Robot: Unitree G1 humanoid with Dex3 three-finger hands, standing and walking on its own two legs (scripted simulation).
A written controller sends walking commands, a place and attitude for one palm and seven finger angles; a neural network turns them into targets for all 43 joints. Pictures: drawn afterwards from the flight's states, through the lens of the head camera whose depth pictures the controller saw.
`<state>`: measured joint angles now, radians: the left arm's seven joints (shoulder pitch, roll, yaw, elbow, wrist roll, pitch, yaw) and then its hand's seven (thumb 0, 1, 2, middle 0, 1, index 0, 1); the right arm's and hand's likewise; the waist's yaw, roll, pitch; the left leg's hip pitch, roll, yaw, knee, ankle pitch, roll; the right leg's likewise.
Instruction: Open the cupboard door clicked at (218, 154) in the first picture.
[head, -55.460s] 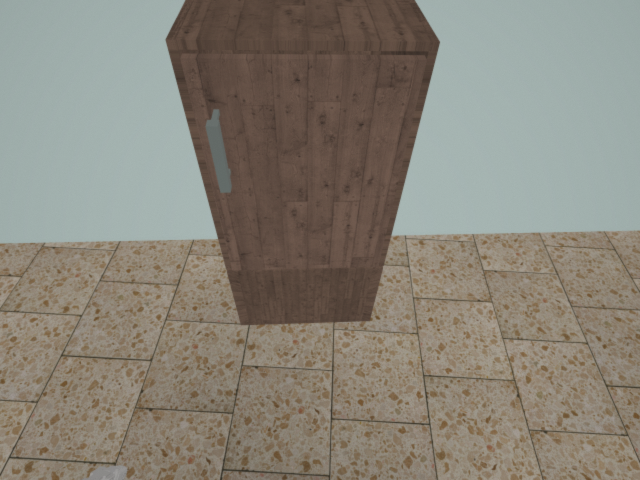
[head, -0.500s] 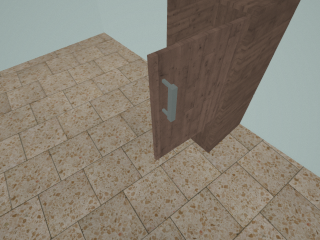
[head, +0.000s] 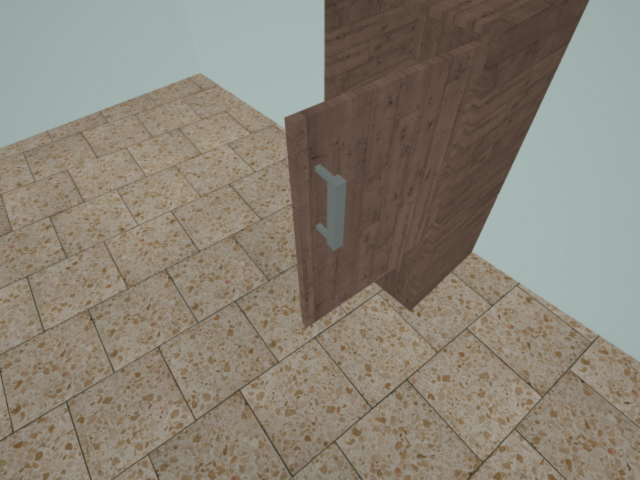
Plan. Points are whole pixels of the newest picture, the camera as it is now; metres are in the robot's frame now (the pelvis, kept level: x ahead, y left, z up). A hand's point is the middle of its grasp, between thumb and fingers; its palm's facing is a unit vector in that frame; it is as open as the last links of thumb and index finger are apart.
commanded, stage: look to check the result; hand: left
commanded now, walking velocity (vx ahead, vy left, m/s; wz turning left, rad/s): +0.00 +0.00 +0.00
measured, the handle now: (328, 208) +0.53 +0.02 +0.01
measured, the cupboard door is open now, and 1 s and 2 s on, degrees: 84 84 84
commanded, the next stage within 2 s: stand and wait in 0.46 s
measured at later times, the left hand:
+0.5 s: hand out of the picture +0.00 +0.15 -0.17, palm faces +0.04 -0.98 -0.18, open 7.4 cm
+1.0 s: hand out of the picture +0.01 +0.15 -0.17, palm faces +0.04 -0.98 -0.19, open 7.4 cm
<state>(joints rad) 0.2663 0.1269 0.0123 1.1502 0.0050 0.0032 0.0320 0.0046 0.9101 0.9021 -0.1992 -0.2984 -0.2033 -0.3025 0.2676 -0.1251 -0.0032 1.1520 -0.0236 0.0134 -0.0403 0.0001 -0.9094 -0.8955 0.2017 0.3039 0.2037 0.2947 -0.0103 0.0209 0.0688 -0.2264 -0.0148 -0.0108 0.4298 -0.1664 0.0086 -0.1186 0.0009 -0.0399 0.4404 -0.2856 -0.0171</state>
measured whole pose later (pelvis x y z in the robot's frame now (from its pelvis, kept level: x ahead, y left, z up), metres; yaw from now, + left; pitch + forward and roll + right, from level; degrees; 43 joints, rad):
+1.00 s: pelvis +0.02 -0.01 +0.00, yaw +0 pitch -2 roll +0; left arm 0.27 0.13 0.01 1.15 0.00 -0.01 0.03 0.00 0.90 0.90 -0.20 -0.30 -0.20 -0.30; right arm 0.23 -0.15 0.00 1.16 -0.02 0.01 -0.04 0.00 -0.91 -0.90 0.20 0.30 0.20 0.29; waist 0.00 0.01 0.07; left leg -0.18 0.00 -0.02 0.41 -0.18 -0.01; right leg -0.06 0.02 -0.04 0.39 -0.29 -0.03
